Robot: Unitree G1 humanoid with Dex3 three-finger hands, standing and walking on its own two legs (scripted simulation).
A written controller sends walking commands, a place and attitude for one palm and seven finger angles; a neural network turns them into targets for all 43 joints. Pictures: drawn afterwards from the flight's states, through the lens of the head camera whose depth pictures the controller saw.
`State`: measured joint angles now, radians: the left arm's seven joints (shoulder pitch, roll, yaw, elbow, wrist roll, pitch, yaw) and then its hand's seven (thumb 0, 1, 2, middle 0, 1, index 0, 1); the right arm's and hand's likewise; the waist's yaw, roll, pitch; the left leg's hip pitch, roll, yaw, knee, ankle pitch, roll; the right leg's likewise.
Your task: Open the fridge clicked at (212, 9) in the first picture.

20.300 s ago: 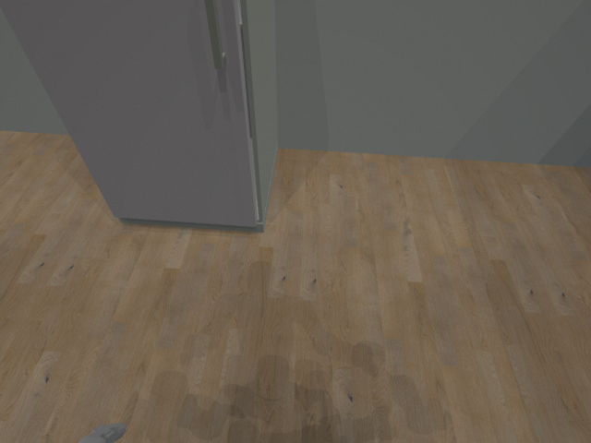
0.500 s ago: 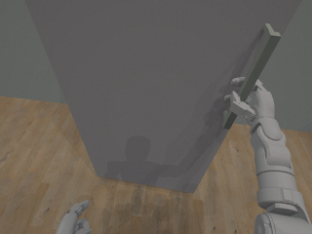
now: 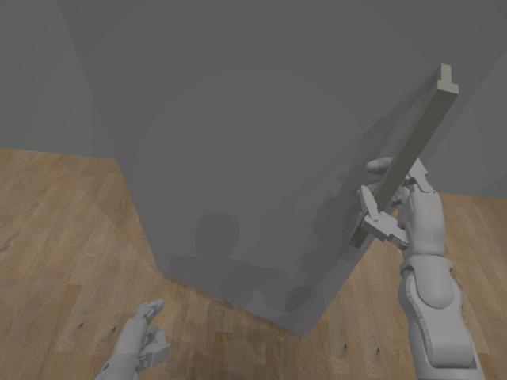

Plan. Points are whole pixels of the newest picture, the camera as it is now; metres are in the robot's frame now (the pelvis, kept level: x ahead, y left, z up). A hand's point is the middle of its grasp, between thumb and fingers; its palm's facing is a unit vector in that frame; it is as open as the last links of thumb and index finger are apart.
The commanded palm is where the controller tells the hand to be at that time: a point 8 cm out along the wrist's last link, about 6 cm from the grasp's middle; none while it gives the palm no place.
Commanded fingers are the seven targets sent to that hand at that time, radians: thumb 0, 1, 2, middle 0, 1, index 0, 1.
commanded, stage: walk backward, drawing the door open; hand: right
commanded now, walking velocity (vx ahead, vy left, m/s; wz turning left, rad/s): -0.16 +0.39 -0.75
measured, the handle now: (390, 174) +0.37 -0.14 +0.18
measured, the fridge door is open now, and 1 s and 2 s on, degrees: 18 51 73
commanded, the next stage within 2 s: stop walking and hold the door back in 1.52 s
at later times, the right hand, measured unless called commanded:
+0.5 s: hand (293, 323) +0.17 -0.01 +0.15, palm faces +0.17 +0.97 -0.20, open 6.4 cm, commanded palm +0.13 -0.06 +0.16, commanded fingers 0.00 -0.90 -0.90 0.45 1.40 0.45 1.40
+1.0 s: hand out of the picture +0.09 +0.10 +0.15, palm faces +0.65 +0.73 -0.21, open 6.5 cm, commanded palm +0.04 +0.08 +0.15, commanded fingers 0.00 -0.90 -0.90 0.45 1.40 0.45 1.40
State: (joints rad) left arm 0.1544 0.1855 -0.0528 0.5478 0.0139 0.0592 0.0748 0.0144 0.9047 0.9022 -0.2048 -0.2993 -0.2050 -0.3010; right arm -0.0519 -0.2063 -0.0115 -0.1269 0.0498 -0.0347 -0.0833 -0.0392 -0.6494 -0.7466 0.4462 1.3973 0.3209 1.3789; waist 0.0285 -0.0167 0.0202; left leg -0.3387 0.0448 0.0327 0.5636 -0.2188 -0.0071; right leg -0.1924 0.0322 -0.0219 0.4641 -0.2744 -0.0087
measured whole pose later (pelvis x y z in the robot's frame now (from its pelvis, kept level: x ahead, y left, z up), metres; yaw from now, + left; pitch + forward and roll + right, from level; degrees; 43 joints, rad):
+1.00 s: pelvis -0.03 +0.37 -0.01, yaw -46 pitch -1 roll +3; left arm 0.12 0.14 0.01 0.61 0.02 -0.15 0.04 0.01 0.90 0.90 -0.20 -0.30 -0.20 -0.30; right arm 0.09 -0.22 0.05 -0.48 -0.03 -0.10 -0.04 -0.05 -0.62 -0.80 0.50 1.40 0.28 1.39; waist 0.02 -0.04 0.20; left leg -0.47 -0.01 0.00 0.96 -0.39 -0.04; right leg -0.38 -0.13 0.12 0.58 -0.21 0.07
